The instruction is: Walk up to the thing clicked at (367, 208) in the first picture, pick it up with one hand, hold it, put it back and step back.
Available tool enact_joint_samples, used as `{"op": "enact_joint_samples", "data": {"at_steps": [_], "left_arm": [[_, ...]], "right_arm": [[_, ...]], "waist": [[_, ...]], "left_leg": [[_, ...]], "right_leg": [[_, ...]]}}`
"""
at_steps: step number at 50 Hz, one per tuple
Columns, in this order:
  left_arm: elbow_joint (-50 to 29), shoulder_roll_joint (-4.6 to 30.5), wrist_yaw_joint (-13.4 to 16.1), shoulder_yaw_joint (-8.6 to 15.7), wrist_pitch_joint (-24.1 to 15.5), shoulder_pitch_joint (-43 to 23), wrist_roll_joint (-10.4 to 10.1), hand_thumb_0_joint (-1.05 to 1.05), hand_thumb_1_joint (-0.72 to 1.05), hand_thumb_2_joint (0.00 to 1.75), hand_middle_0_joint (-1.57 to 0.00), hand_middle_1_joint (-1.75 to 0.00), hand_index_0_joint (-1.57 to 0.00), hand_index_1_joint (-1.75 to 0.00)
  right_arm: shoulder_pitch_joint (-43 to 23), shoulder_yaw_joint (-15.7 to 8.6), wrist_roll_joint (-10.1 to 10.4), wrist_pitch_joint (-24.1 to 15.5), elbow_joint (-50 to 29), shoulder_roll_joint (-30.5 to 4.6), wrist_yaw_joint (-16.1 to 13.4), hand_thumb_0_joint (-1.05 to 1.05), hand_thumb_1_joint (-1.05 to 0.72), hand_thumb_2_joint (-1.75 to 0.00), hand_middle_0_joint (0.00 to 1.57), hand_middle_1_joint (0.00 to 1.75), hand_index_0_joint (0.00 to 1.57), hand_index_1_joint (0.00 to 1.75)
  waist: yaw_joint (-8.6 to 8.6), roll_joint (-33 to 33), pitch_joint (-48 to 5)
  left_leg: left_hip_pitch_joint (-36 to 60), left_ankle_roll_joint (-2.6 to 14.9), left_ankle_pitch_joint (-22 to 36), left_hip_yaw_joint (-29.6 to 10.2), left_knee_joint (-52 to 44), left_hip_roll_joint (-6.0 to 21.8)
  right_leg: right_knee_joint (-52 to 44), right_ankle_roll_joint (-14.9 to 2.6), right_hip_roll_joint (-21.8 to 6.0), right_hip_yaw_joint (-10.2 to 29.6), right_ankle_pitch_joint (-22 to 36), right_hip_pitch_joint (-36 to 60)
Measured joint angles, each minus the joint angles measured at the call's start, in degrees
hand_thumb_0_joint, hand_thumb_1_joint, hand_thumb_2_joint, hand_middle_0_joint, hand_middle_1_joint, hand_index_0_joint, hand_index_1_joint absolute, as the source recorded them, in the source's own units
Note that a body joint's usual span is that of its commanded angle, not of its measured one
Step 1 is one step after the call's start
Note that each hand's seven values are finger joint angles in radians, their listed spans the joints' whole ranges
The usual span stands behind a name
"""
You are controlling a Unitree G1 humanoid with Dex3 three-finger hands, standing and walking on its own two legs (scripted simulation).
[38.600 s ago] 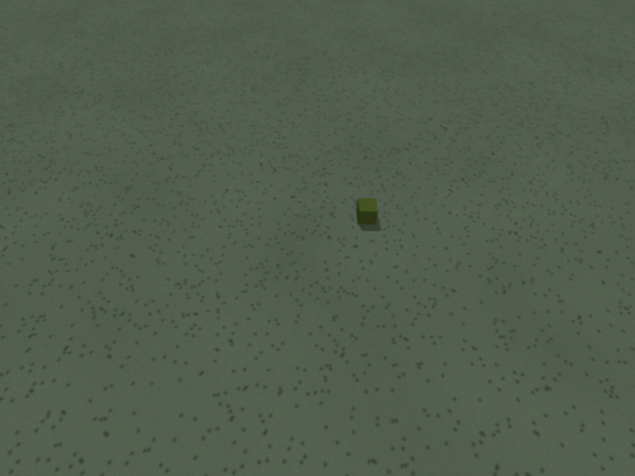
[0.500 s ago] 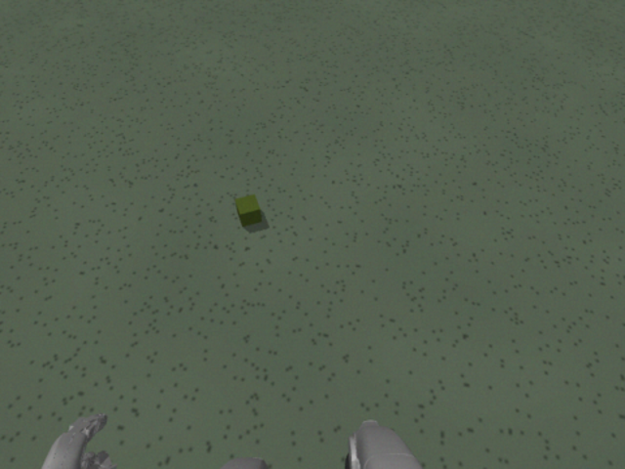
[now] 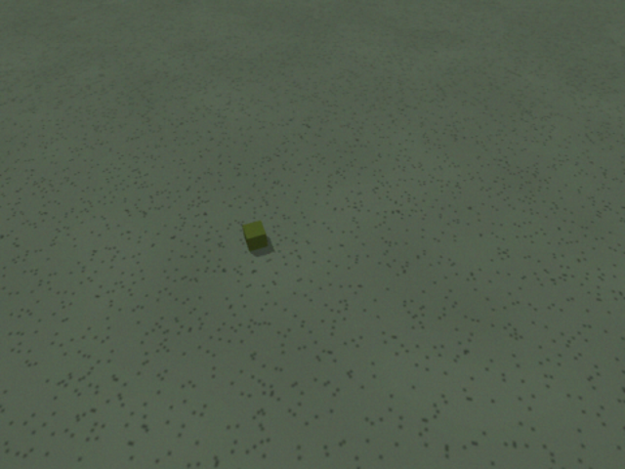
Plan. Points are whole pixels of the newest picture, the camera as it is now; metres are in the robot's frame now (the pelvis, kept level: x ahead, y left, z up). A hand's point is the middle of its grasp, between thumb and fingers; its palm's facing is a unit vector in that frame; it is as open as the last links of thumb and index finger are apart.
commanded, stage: step back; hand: left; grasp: from above
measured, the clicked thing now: (255, 235) +1.08 +0.28 -0.73
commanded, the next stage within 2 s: stand in 0.56 s
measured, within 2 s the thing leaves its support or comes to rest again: neither
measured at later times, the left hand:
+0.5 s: hand (136, 465) +0.16 +0.26 -0.15, palm faces +0.00 -0.93 -0.37, open 7.4 cm
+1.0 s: hand out of the picture +0.12 +0.25 -0.14, palm faces -0.03 -0.94 -0.33, open 7.4 cm
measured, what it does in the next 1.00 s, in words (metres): stands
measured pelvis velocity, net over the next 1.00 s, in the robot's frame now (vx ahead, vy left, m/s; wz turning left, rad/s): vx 0.02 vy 0.00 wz -0.02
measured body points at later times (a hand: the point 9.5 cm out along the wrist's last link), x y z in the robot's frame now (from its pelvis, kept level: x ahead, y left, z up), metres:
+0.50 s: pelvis +0.04 +0.00 +0.00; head +0.06 +0.00 +0.45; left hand +0.15 +0.31 -0.12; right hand +0.13 -0.30 -0.13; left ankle +0.03 +0.13 -0.73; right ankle +0.00 -0.12 -0.73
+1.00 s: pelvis +0.02 +0.00 +0.02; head +0.03 +0.00 +0.47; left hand +0.12 +0.29 -0.11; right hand +0.12 -0.30 -0.11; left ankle +0.03 +0.13 -0.73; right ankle +0.00 -0.12 -0.73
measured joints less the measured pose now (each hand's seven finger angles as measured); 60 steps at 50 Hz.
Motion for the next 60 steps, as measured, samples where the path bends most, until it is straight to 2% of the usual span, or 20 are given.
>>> {"op": "enact_joint_samples", "data": {"at_steps": [3,5,7,8,12,14,18,24,30,35,45,60], "left_arm": [[0.7,0.8,0.1,-0.2,0.6,-0.7,-0.6,0.01,0.9,0.9,-0.2,-0.3,-0.21,-0.3],[1.1,1.5,0.2,-0.1,0.3,-1.2,-0.7,0.01,0.9,0.9,-0.2,-0.3,-0.21,-0.3],[1.8,1.6,0.4,0.0,-0.3,-2.1,-0.8,0.01,0.9,0.9,-0.2,-0.3,-0.21,-0.3],[2.0,1.5,0.5,0.0,-0.6,-2.5,-0.7,0.01,0.9,0.9,-0.2,-0.3,-0.21,-0.3],[1.8,0.8,0.3,-0.2,-1.6,-3.4,-0.5,0.01,0.9,0.9,-0.2,-0.3,-0.21,-0.3],[1.9,0.6,0.4,-0.3,-1.5,-4.0,-0.6,0.01,0.9,0.9,-0.2,-0.3,-0.21,-0.3],[2.3,0.6,0.8,-0.5,-1.0,-6.2,-1.1,0.01,0.9,0.9,-0.2,-0.3,-0.21,-0.3],[2.0,1.2,1.3,-0.3,-0.9,-9.6,-1.4,0.01,0.9,0.9,-0.2,-0.3,-0.21,-0.3],[2.4,0.7,1.4,-0.9,-1.2,-10.0,-1.4,0.01,0.9,0.9,-0.2,-0.3,-0.21,-0.3],[4.6,-0.2,1.6,-1.8,0.0,-10.5,-2.1,0.01,0.9,0.9,-0.2,-0.3,-0.21,-0.3],[7.7,-1.2,1.1,-2.3,-0.1,-11.2,-1.9,0.01,0.9,0.9,-0.2,-0.3,-0.21,-0.3],[10.0,-0.9,0.6,-2.1,-0.5,-9.1,-1.5,0.01,0.9,0.9,-0.2,-0.3,-0.21,-0.3]], "right_arm": [[-0.4,0.4,-0.2,-0.4,0.4,1.4,0.1,0.0,-0.91,-0.9,0.2,0.3,0.2,0.3],[-0.8,0.9,-0.2,-0.6,0.2,2.3,0.3,0.0,-0.91,-0.9,0.2,0.3,0.2,0.3],[-1.1,1.2,0.0,-0.6,0.4,2.7,0.4,0.0,-0.91,-0.9,0.2,0.3,0.2,0.3],[-1.2,1.3,0.2,-0.3,0.6,2.7,0.3,0.0,-0.91,-0.9,0.2,0.3,0.2,0.3],[-1.7,1.4,0.4,0.2,1.3,2.1,0.1,0.0,-0.91,-0.9,0.2,0.3,0.2,0.3],[-2.1,1.3,0.4,-0.2,1.7,1.8,-0.1,0.0,-0.91,-0.9,0.2,0.3,0.2,0.3],[-2.8,1.2,0.6,-1.1,2.2,1.7,0.0,0.0,-0.91,-0.9,0.2,0.3,0.2,0.3],[-4.4,1.2,1.0,-0.9,2.2,2.1,-0.5,0.0,-0.91,-0.9,0.2,0.3,0.2,0.3],[-5.9,1.3,1.4,0.2,2.4,1.3,-1.0,0.0,-0.91,-0.9,0.2,0.3,0.2,0.3],[-7.5,2.3,1.5,-0.3,3.6,1.6,-0.8,0.0,-0.91,-0.9,0.2,0.3,0.2,0.3],[-9.2,3.5,1.9,-0.1,6.0,2.3,-0.8,0.0,-0.91,-0.9,0.2,0.3,0.2,0.3],[-6.4,3.3,1.3,-0.2,9.0,1.9,-0.1,0.0,-0.91,-0.9,0.2,0.3,0.2,0.3]], "waist": [[-0.2,-1.1,-0.6],[-0.42,-1.6,-0.7],[-0.9,-1.0,-0.5],[-1.06,-0.4,-0.7],[-1.24,1.0,-1.5],[-1.39,0.8,-1.4],[-1.27,0.0,-0.9],[-1.14,-0.7,0.4],[-1.71,0.1,0.4],[-1.86,-0.1,1.2],[-2.0,0.2,1.1],[-2.24,0.6,-0.9]], "left_leg": [[0.0,0.54,-0.9,0.9,0.4,-0.1],[0.4,0.36,-1.5,1.4,0.6,0.4],[0.7,-0.23,-2.1,1.0,1.3,1.3],[0.7,-0.5,-2.5,0.6,1.7,1.8],[0.0,0.12,-4.9,-0.9,4.1,1.9],[0.7,-0.22,-4.2,-0.7,3.3,1.2],[1.6,0.33,-4.4,-0.2,1.9,0.1],[1.3,0.24,-5.4,-0.2,3.1,0.6],[0.8,-0.09,-6.8,-0.5,5.2,1.0],[3.6,0.03,-3.7,0.0,-0.5,0.8],[7.1,-0.33,2.0,0.2,-9.1,1.3],[6.9,-0.61,5.4,-0.3,-12.4,1.6]], "right_leg": [[2.9,-1.28,0.1,0.8,-4.8,-1.3],[2.7,-1.85,0.3,0.2,-5.9,-1.4],[-0.5,-1.2,0.7,-0.7,0.5,0.2],[-1.7,-0.89,1.3,-1.2,1.7,1.0],[-1.8,-0.9,1.9,-1.8,-0.1,1.7],[-1.0,-0.64,1.1,-1.6,-1.0,1.8],[-1.2,0.13,0.0,-1.2,-1.6,2.1],[-0.5,-0.08,0.5,-1.2,-2.3,1.9],[0.3,-0.39,0.9,-1.7,-3.1,2.2],[-4.8,0.17,0.6,-1.2,-0.1,4.5],[-13.3,0.08,1.0,-1.0,5.6,7.8],[-16.4,-0.08,1.2,-1.5,8.8,7.6]]}}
